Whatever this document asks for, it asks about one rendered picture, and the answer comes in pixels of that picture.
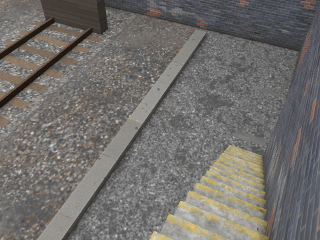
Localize stairs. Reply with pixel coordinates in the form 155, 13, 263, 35
149, 145, 269, 240

